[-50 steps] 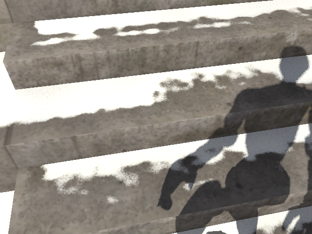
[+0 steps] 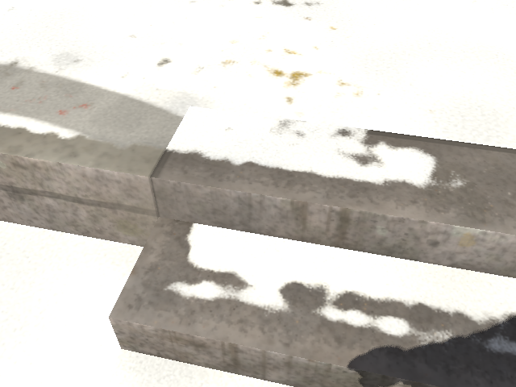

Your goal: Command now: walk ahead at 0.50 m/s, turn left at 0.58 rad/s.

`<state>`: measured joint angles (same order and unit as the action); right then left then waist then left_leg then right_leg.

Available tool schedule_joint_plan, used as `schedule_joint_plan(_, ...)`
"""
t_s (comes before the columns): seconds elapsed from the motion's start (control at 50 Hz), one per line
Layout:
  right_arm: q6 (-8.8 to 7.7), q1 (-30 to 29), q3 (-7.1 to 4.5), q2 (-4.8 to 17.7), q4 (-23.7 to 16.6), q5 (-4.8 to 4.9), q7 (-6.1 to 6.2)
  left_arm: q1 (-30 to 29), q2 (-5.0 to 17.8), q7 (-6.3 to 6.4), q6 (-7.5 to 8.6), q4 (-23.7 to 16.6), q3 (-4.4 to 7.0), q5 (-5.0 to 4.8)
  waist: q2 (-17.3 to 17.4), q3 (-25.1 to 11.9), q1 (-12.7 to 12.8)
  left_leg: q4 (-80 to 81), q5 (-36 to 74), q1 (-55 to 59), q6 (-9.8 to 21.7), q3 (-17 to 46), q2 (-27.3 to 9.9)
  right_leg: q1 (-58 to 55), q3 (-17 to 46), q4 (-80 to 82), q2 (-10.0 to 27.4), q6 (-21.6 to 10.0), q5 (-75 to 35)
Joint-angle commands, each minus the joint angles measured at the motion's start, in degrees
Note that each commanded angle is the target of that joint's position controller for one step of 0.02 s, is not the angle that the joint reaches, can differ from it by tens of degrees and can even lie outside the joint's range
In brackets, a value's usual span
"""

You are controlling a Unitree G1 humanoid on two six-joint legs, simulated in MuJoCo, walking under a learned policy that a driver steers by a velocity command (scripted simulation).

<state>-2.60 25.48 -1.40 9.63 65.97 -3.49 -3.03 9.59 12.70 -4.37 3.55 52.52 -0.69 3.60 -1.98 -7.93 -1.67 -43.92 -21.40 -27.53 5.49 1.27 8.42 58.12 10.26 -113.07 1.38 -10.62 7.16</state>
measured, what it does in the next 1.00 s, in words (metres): climbs: right foot 0.14 m higher, then left foot 0.14 m higher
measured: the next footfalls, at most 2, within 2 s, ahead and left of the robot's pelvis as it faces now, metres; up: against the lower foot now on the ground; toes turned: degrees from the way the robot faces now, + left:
right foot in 0.22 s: +0.30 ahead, -0.15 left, +0.14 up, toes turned +2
left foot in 0.84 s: +0.66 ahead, +0.09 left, +0.28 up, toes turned +5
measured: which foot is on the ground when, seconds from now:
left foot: down 0.00-0.24, up 0.26-0.82, down 0.84-1.00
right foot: up 0.00-0.20, down 0.22-0.86, up 0.88-1.00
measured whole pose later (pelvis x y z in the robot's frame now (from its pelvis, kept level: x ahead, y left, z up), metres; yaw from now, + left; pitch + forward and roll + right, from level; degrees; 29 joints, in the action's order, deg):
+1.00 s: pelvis +0.57 -0.01 +0.25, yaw -6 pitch +6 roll +4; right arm -3.3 3.4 -0.2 10.3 51.8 -2.5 -1.9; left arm 20.1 11.2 -5.7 6.1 62.7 2.8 2.4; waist -2.4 -6.7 -0.2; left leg -53.9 -23.5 -36.5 3.9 -12.9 -1.5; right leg 39.1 9.8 -101.5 -0.9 -9.5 2.9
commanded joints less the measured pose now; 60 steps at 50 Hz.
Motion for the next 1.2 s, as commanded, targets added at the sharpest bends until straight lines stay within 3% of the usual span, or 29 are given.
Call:
schedule_joint_plan(0.02, -3.09, -6.68, 1.77, -0.7, -4.45, -2.09, 0.53, -2.52, -1.91, 1.27, -0.12, -4.72, -1.54, -1.73, 4.89, 4.69, 4.17, 23.02, 5.24, -3.41, 9.73, 17.07, -10.93, 11.32, -7.26, -11.54, -0.54, 0.35, 8.64)
schedule_joint_plan(0.08, -3.98, 2.63, 2.23, 1.37, -1.31, -3.89, 0.58, -13.32, -0.96, 2.81, 0.44, -10.56, -2.41, -0.59, 0.49, 4.41, 0.78, 23.17, 1.68, 2.77, 6.63, 17.37, -11.73, 14.96, -7.39, 5.03, 3.57, 0.84, 6.63)
schedule_joint_plan(0.14, -4.48, -3.65, 2.05, 5.08, -7.46, 1.21, -1.68, -22.31, -1.67, 2.62, -1.92, -15.66, -3.24, -0.97, 6.31, 7.62, 2.32, 37.53, 6.0, -20.73, 8.24, 16.2, -13.95, -19.03, -13.79, 29.63, 4.43, 7.13, 13.35)
schedule_joint_plan(0.16, -4.95, -2.5, 1.52, 7.76, -7.23, 3.21, -2.05, -18.31, -3.36, 1.36, -2.62, -14.91, -3.43, -1.07, 9.91, 7.41, 4.45, 37.21, 22.37, -19.48, 11.03, 16.68, -17.31, -25.6, -18.72, 27.2, 1.07, 9.59, 12.58)
schedule_joint_plan(0.22, -6.38, 2.21, -1.36, 13.5, -6.75, 3.77, -2.61, -11.11, 4.4, 0.6, -2.27, -12.36, -0.34, -1.84, 11.08, 1.82, 4.46, 22.32, 78.43, 18.48, 9.84, 12.39, -19.41, -20.5, -21.04, 51.59, -5.63, 6.95, 15.25)
schedule_joint_plan(0.24, -6.13, 4.2, -1.62, 10.19, -5.4, 1.3, -3.08, -1.8, 7.7, 0.8, -1.21, -9.25, 1.31, -1.6, 7.44, -5.61, 5.14, 7.19, 80.85, 19.49, 6.32, 9.89, -15.64, -32.6, -12.01, 56.43, -3.05, 2.58, 1.64)
schedule_joint_plan(0.26, -5.92, 13.87, 0.16, 1.67, -4.25, -1.56, -3.68, 9.8, 8.16, 1.15, -0.22, -5.34, 1.26, -1.96, -7.88, -21.65, 4.93, -7.65, 54.34, -2.47, 3.64, 11.97, -8.65, -61.08, 17.44, 67.11, 7.27, -10.04, 1.81)
schedule_joint_plan(0.28, -4.04, 4.26, -0.69, 1.26, -5.55, 0.73, -3.89, 22.79, 11.05, 2.71, -0.75, -1.68, 2.52, 0.96, -15.21, -13.11, 13.58, -30.23, 10.68, -25.33, 1.35, 17.11, 1.24, -67.68, 45.51, 88.42, 14.77, -11.51, 22.95)
schedule_joint_plan(0.32, -3.84, -5.82, -1.86, 3.17, -7.08, 3.3, -1.71, 13.92, 9.24, 3.06, 1.49, 1.02, 2.49, 0.55, -9.45, 5.77, 8.64, -55.6, 22.91, -37.65, 4.23, 19.41, -2.1, -45.27, 37.06, 89.29, 13.15, -4.96, 39.93)
schedule_joint_plan(0.36, -3.52, -8.45, -0.71, 1.8, -8.05, 1.72, -0.29, 6.58, -1.67, 2.9, 0.61, 4.0, 0.58, -0.37, 4.01, 3.51, 3.08, -61.0, 26.3, -35.53, 7.07, 16.73, -4.38, -37.27, 22.51, 86.7, 12.94, -3.48, 22.92)
schedule_joint_plan(0.4, -2.44, -9.2, 0.58, -0.85, -9.11, 1.3, 0.32, 1.6, -7.35, 3.25, 0.65, 5.49, -1.09, -0.86, 3.22, 2.99, -1.4, -63.88, 23.88, -38.2, 8.25, 15.92, -6.41, -34.22, 14.18, 89.23, 10.89, -0.46, 13.98)
schedule_joint_plan(0.48, -2.09, -18.15, 1.5, 1.61, -12.4, 1.52, -1.24, 5.24, -4.21, 1.97, 1.74, 6.6, -0.47, 2.15, 2.82, 4.25, -0.19, -52.29, 26.92, -38.23, 7.12, 6.52, -9.05, -31.81, -3.88, 95.1, 5.23, 0.83, 6.83)
schedule_joint_plan(0.5, -0.89, -20.05, 2.17, -1.66, -18.5, 0.23, 0.96, 13.01, -4.13, 4.32, 3.69, 10.21, 0.08, -5.68, 4.4, 10.27, -1.97, -49.49, 24.07, -32.67, 1.16, -2.19, -10.75, -27.96, -3.7, 97.52, 6.36, 1.7, 10.37)
schedule_joint_plan(0.52, -0.68, -20.98, 2.39, -1.88, -18.53, 1.06, 1.8, 16.5, -3.95, 5.34, 4.56, 11.45, -0.47, -6.07, 3.36, 10.92, -1.06, -50.06, 23.03, -33.55, -0.76, -4.06, -11.75, -29.18, -2.27, 98.41, 5.81, 0.85, 7.5)
schedule_joint_plan(0.54, -0.33, -21.2, 3.09, -0.45, -15.44, 1.58, -0.85, 22.72, -0.99, 3.33, 3.03, 12.5, -0.31, 2.45, -9.84, 3.41, 4.55, -67.81, 20.69, -46.86, 2.12, -0.73, -9.42, -42.33, 0.42, 94.83, 5.84, -1.74, 0.21)
schedule_joint_plan(0.58, -0.86, -25.71, 3.73, 0.2, -18.25, 1.06, -0.49, 27.84, -3.99, 2.48, 1.57, 14.74, -0.91, 5.44, -2.12, 8.05, 6.91, -75.31, 14.2, -69.63, 6.63, 6.04, -8.25, -59.19, 7.06, 92.4, 10.33, -4.66, 3.12)
schedule_joint_plan(0.62, -1.76, -30.04, 4.74, 0.41, -21.2, 0.3, 0.05, 30.12, -5.48, 1.94, 1.18, 16.61, -1.61, 5.07, -0.32, 8.32, 6.09, -74.37, 11.48, -75.64, 8.43, 4.16, -11.03, -65.48, 7.69, 92.11, 11.96, -5.48, 2.32)
schedule_joint_plan(0.68, 0.28, -42.52, 6.09, -0.65, -27.09, 0.76, 0.54, 33.72, -7.43, 0.94, 1.6, 18.84, -2.73, 5.57, -0.89, 11.7, 8.24, -54.17, 21.54, -64.66, 6.71, -3.69, -16.14, -52.58, 6.4, 100.89, 10.22, -5.3, 4.11)
schedule_joint_plan(0.72, 2.96, -53.86, 7.37, -4.27, -31.77, 0.42, -0.54, 33.49, -8.25, -1.18, 1.68, 17.72, -3.3, 3.5, -4.86, 10.95, 9.15, -43.8, 17.39, -38.34, 4.27, -6.52, -16.03, -33.7, 2.11, 110.86, 11.27, -5.94, -3.72)
schedule_joint_plan(0.76, 4.14, -47.65, 6.22, -3.04, -30.44, -0.32, -1.74, 28.86, -4.9, -2.17, 3.42, 14.3, -3.26, -0.01, -7.2, 8.77, 4.11, -38.59, 12.05, -19.74, 2.43, -11.73, -11.32, -31.68, -3.23, 108.29, 11.05, -5.79, -27.71)
schedule_joint_plan(0.82, 3.25, -40.15, 3.43, 2.86, -28.94, 1.44, -1.74, 27.89, 5.58, -1.97, 5.1, 13.54, 0.55, -1.39, -9.8, 3.46, -0.41, -18.01, 0.16, -11.03, 2.41, -13.12, -4.96, -55.51, -4.39, 96.27, 13.17, -2.8, -77.81)
schedule_joint_plan(0.84, 2.45, -31.35, 2.15, 4.41, -27.13, 1.37, -0.58, 24.91, 7.91, -1.97, 4.9, 12.5, 2.58, -0.41, -10.88, -2.65, -3.08, -14.76, 6.51, 1.43, 3.58, -8.74, -5.69, -55.24, -5.3, 87.2, 12.28, 1.12, -81.69)
schedule_joint_plan(0.86, 1.16, -19.81, 2.37, 4.37, -24.15, 2.01, -0.1, 32.19, -0.67, -1.53, 5.47, 12.6, 1.11, 2.07, 2.67, -20.29, -2.4, -13.24, 28.46, 33.78, 12.84, 9.33, -15.81, -36.45, -2.13, 70.08, 8.6, 4.52, -60.59)
schedule_joint_plan(0.88, 1.33, -5.14, 1.34, 7.47, -20.81, 1.25, 1.05, 29.89, -5.51, -2.01, 4.9, 10.05, 0.17, 1.92, 14.36, -26.75, -7.83, 7.19, 19.05, 46.76, 20.06, 38.28, -28.7, -19.75, 0.49, 55.01, -2.21, 5.53, -8.74)
schedule_joint_plan(0.9, 0.98, 2.07, -0.23, 10.44, -16.98, -0.18, 1.75, 21.32, -2.99, -2.81, 3.25, 10.74, 2.23, -2.18, 14.64, -15.91, -11.71, 17.97, 3.36, 33.15, 18.84, 51.26, -31.42, -12.53, 5.76, 22.1, -4.08, 5.68, -2.12)
schedule_joint_plan(0.94, -1.42, -8.19, -0.75, 9.89, -13.38, 0.83, 2.05, 17.42, -3.57, -1.77, 3.67, 10.54, 3.74, -1.36, 6.73, -0.1, -4.15, 17.98, -4.82, 11.14, 13.47, 33.15, -28.87, -6.57, 3.57, 3.99, -1.35, 3.74, -6.49)
schedule_joint_plan(1.0, -0.68, -16.16, 2.86, -6.04, -10.32, 1.2, 0.93, 8.76, -7.56, -1.24, 1.81, 5.95, 2.3, -1.53, 0.28, 1.02, 3.29, 19.96, 13.71, 6.41, 9.22, 14.93, -27.6, -1.72, 1.66, -0.9, 1.2, -3.39, -3.08)
schedule_joint_plan(1.1, -2.52, -13.97, 2.12, -3.29, -6.92, -1.92, 1.73, 2.61, -7.57, -3.1, 0.21, 3.29, 0.67, -2.42, 6.1, 5.78, 4.29, 29.78, 13.73, 4.48, 8.44, -3.67, -23.54, 7.35, -5.08, -12.12, 1.01, -5.83, 2.96)
schedule_joint_plan(1.2, -2.49, -2.35, 3.8, -0.9, 0.12, -5.43, 1.38, -13.17, -4.27, -0.83, 0.01, -6.79, -1.99, -3.19, 2.0, 5.94, 2.3, 31.64, 15.91, 20.75, 5.69, -10.19, -22.29, 25.52, -4.07, -3.95, 1.78, -9.53, 4.46)
Velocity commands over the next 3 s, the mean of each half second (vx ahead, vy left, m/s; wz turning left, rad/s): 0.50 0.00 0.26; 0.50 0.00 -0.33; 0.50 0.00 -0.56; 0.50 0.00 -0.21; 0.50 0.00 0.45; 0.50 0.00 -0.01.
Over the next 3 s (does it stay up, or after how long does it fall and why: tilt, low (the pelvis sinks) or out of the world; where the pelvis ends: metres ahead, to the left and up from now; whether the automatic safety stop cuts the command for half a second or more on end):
stays up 1.61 -0.28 0.45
